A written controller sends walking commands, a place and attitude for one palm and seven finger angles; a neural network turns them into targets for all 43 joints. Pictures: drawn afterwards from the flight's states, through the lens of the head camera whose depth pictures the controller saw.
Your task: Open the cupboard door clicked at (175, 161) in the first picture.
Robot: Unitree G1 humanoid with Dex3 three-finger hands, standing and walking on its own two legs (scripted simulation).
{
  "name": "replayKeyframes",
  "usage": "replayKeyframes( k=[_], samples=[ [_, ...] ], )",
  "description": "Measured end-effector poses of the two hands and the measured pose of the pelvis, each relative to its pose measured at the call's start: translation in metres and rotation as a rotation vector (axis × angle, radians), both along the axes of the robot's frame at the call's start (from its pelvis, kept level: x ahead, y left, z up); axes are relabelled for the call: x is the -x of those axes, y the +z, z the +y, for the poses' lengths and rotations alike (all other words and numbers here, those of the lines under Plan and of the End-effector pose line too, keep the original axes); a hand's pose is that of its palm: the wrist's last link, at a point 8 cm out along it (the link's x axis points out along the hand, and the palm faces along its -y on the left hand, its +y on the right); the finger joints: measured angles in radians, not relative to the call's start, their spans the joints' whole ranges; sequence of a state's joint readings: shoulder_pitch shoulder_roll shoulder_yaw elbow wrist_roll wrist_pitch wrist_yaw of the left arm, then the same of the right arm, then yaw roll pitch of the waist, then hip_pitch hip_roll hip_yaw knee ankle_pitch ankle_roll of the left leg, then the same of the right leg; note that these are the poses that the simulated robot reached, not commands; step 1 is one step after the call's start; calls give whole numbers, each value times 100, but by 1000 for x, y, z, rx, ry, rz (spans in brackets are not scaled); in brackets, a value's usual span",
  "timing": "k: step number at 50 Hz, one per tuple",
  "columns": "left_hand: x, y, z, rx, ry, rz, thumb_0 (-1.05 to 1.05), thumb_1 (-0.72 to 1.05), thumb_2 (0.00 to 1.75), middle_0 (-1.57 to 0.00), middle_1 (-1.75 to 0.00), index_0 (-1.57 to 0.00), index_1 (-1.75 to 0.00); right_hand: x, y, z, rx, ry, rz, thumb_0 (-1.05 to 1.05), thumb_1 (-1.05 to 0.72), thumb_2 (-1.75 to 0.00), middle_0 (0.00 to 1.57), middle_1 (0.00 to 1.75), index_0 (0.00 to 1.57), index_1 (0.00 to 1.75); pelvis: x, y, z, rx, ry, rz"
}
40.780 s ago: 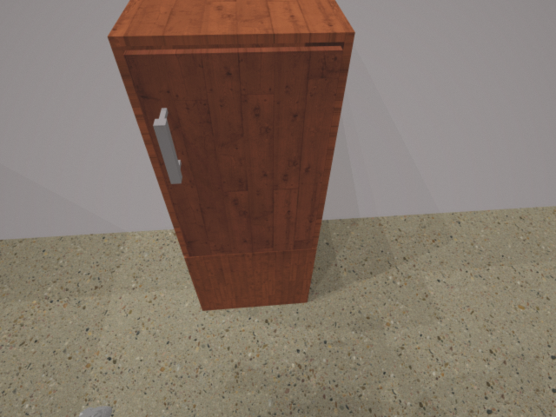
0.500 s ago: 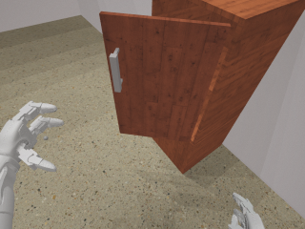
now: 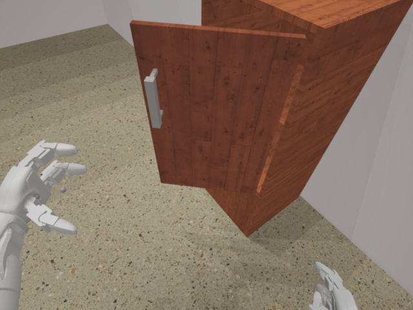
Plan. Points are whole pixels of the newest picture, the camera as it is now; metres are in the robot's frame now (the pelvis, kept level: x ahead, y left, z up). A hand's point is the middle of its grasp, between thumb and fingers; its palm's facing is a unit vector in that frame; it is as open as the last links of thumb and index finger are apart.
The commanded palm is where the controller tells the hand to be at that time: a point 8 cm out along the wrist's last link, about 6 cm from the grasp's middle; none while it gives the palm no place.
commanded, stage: move the hooked fingers beside the handle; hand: left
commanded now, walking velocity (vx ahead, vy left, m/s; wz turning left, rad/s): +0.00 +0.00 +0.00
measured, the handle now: (155, 99) +0.58 +0.17 +0.08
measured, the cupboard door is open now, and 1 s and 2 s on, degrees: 46 46 46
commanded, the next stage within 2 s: none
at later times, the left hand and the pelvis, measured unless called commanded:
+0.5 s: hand (86, 161) +0.35 +0.26 +0.10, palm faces -0.03 -1.00 -0.02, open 14.0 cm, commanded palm +0.33 +0.31 +0.10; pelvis +0.00 -0.01 +0.00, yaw -1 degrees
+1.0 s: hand (106, 135) +0.43 +0.25 +0.10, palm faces -0.05 -1.00 +0.00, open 14.0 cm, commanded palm +0.41 +0.30 +0.09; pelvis +0.00 +0.00 -0.01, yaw -2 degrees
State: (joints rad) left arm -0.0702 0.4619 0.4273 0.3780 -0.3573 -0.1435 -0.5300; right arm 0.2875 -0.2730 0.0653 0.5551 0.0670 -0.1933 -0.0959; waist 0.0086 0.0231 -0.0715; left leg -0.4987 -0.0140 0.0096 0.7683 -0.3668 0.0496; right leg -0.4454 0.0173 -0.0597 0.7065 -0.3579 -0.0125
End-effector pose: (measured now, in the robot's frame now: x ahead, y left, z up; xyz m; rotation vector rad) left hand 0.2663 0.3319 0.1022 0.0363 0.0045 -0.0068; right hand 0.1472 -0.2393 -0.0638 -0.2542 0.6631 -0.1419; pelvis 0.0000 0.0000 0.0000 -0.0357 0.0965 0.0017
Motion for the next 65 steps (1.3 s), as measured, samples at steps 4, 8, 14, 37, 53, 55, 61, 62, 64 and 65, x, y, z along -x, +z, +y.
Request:
replayKeyframes(
  k=[4,8,14,37,53,55,61,62,64,65],
  samples=[
    [0,-2,-3,2,-4,10,-2,-50,30,-30,-120,-30,-120,-3,0,-1,-2,5,-4,2,-91,-90,20,30,20,30,0,0,-2,-1,1,1],
    [-3,-3,-7,4,-3,10,-2,-50,30,-30,-120,-30,-120,-4,-2,-5,6,7,0,2,-91,-90,20,30,20,30,1,-1,-4,-1,5,2],
    [-25,-3,-10,14,-3,2,-2,-50,30,-31,-120,-30,-120,2,-6,-14,26,-4,40,2,-91,-90,20,30,20,30,3,-2,-9,-3,10,11],
    [-100,-5,-19,29,-28,4,-2,-50,30,-30,-120,-30,-120,66,-25,-38,44,-133,272,1,-91,-90,20,30,20,30,-2,-5,-10,-4,-20,75],
    [-150,-6,-29,38,-38,14,-2,-50,30,-30,-120,-30,-120,89,-33,-30,40,-171,374,1,-91,-90,20,30,20,30,-3,-10,-3,0,-31,120],
    [-155,-6,-29,31,-37,10,-2,-50,30,-30,-120,-30,-120,95,-34,-30,42,-178,394,1,-91,-90,20,30,20,30,-2,-10,-2,2,-31,127],
    [-173,-6,-31,36,-45,10,-2,-50,30,-30,-120,-30,-120,114,-38,-31,54,-202,469,1,-91,-90,20,30,20,30,-2,-13,0,7,-30,150],
    [-177,-6,-32,35,-47,13,-2,-50,30,-30,-120,-30,-120,118,-38,-31,57,-207,481,1,-91,-90,20,30,20,30,-1,-14,1,8,-29,154],
    [-183,-7,-33,34,-48,16,-2,-50,30,-30,-120,-30,-120,126,-39,-31,60,-217,506,1,-91,-90,20,30,20,30,-1,-15,1,10,-31,162],
    [-186,-7,-33,33,-48,17,-2,-50,30,-30,-120,-30,-120,129,-39,-31,61,-223,518,1,-91,-90,20,30,20,30,-1,-15,2,10,-32,167]
  ],
)
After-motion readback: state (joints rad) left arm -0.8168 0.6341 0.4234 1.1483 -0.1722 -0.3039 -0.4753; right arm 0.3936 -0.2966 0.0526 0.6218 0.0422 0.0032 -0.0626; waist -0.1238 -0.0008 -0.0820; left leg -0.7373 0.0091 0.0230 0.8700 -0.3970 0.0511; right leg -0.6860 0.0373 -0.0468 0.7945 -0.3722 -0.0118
